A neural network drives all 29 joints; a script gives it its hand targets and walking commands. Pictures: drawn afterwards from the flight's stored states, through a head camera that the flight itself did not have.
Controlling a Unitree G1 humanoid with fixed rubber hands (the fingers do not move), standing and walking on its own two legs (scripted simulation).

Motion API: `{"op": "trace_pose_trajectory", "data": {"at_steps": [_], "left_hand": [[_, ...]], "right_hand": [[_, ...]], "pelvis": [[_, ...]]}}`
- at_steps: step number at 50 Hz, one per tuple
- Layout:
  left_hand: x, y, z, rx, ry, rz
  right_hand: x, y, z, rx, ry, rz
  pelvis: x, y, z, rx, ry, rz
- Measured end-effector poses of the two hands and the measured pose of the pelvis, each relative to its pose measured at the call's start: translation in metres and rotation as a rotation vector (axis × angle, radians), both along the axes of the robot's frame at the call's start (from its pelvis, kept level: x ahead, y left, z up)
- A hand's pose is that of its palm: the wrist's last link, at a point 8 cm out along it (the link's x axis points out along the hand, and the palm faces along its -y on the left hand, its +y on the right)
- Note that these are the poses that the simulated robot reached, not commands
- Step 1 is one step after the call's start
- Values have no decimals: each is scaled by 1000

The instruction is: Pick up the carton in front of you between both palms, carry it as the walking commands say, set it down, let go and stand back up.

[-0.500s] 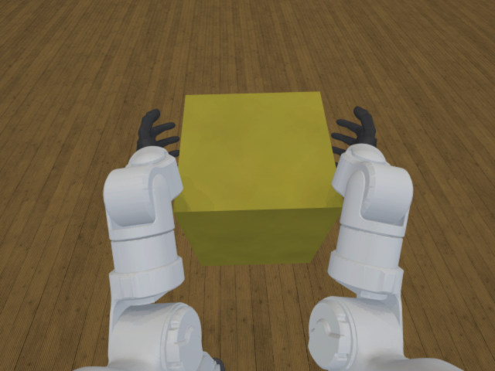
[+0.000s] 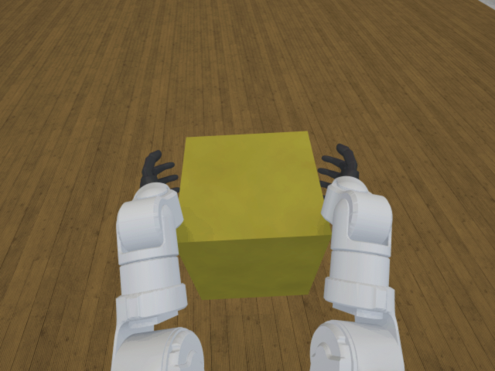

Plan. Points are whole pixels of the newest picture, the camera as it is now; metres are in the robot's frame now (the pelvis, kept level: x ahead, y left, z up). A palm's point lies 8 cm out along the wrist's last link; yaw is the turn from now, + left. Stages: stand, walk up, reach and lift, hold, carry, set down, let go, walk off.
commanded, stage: carry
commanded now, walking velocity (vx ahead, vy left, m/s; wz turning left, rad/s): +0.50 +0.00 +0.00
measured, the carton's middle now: (251, 221) +0.37 +0.00 +0.01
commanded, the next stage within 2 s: none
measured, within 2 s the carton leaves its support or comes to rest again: neither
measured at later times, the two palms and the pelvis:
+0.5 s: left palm (163, 100) +0.59 +0.17 +0.12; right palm (304, 100) +0.58 -0.11 +0.13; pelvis +0.31 +0.04 +0.01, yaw -3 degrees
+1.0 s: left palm (193, 45) +0.88 +0.14 +0.10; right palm (298, 44) +0.88 -0.14 +0.10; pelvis +0.62 +0.00 +0.01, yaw +1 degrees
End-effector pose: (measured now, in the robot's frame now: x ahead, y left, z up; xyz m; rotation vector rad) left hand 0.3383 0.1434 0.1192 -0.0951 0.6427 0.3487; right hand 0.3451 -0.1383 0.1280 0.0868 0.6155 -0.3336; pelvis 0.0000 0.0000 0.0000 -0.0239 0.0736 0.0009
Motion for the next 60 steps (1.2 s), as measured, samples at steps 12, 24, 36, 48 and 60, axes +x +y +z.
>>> {"op": "trace_pose_trajectory", "data": {"at_steps": [12, 24, 36, 48, 60], "left_hand": [[95, 8, -4, 46, 60, -30], [243, 30, -1, 39, 5, -156], [364, 29, 10, 51, 27, -199], [521, -1, -15, 92, 72, -150], [649, 16, 0, 44, 39, -127]], "right_hand": [[111, 9, -7, -56, 58, 127], [229, 26, 1, -91, 27, 78], [342, 24, 10, -72, 53, 62], [517, -5, -24, -58, 76, 109], [660, 18, -2, -70, 41, 183]], "pelvis": [[129, -7, 31, 52, 17, 16], [301, 37, 11, 43, -9, -46], [430, 43, 30, 1, -26, -54], [598, 1, 6, 6, -14, 11], [737, 9, 29, 32, -5, 13]]}}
